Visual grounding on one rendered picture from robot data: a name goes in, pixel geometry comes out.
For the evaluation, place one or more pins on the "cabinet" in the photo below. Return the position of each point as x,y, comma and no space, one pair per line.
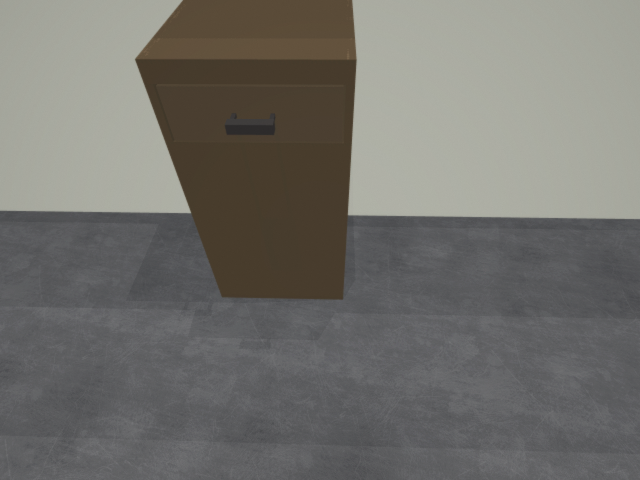
271,215

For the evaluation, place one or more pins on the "drawer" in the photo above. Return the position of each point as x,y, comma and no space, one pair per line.
302,112

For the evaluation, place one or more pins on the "handle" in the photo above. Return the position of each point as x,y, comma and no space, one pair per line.
235,126

